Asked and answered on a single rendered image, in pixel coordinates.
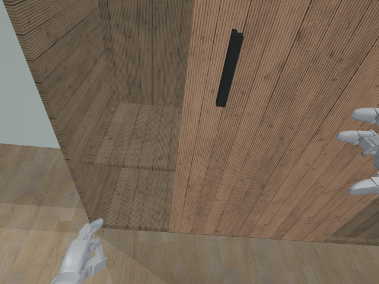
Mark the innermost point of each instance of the wardrobe door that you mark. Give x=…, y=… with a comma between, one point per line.
x=364, y=224
x=269, y=165

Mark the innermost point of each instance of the left robot forearm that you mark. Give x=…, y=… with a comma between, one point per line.
x=67, y=278

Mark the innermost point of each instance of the robot left hand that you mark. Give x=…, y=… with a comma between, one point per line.
x=80, y=249

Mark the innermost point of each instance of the handle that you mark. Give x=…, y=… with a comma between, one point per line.
x=230, y=63

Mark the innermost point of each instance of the robot right hand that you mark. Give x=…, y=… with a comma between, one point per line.
x=369, y=141

